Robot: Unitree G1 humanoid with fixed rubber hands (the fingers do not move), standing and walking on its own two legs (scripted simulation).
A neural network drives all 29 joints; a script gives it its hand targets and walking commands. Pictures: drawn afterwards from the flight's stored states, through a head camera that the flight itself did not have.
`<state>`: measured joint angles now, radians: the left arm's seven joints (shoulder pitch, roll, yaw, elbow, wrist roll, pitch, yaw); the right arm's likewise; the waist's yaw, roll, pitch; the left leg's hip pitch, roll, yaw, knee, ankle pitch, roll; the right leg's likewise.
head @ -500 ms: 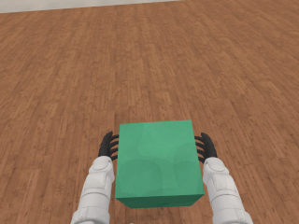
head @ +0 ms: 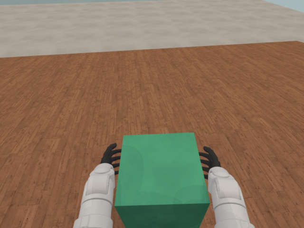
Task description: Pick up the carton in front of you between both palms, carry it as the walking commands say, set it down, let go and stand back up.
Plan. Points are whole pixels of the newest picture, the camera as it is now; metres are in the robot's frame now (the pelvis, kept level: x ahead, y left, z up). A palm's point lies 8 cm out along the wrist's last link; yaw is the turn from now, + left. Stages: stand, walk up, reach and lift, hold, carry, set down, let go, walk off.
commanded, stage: reach and lift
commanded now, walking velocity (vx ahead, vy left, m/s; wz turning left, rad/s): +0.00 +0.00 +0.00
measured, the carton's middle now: (160, 185) +0.29 +0.00 -0.05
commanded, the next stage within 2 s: hold in 0.80 s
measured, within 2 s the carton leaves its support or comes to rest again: neither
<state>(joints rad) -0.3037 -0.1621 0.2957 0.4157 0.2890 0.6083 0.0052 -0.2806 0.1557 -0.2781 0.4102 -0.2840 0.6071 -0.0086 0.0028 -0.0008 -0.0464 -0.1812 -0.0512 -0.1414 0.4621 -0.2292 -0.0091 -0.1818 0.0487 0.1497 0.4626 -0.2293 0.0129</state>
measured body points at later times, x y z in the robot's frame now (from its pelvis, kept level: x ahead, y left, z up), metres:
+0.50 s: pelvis +0.00 +0.00 +0.00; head -0.03 +0.00 +0.45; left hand +0.31 +0.15 +0.03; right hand +0.31 -0.15 +0.02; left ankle +0.02 +0.13 -0.74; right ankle +0.02 -0.13 -0.74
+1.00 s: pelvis +0.01 +0.00 +0.01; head -0.04 +0.00 +0.45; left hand +0.31 +0.15 +0.05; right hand +0.30 -0.15 +0.05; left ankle +0.02 +0.13 -0.74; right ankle +0.02 -0.13 -0.74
